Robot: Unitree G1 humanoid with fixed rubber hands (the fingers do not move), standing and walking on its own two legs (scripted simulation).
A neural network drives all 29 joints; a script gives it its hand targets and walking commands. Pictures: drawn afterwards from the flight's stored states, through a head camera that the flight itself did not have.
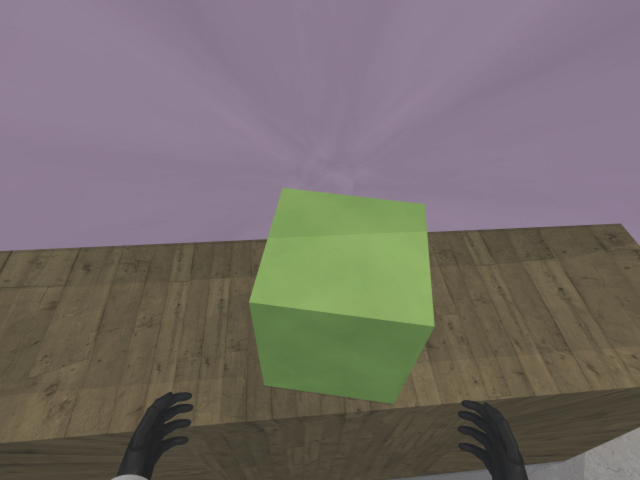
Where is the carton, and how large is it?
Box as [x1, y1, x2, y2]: [249, 188, 434, 403]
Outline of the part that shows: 282,188 249,300 264,384 393,403 434,326 424,204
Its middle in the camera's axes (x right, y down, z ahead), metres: +0.03 +0.10 +0.59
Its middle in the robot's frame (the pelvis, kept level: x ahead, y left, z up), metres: +0.37 -0.02 -0.03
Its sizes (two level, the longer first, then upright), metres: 0.210 0.200 0.250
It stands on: a pedestal, 0.62 m high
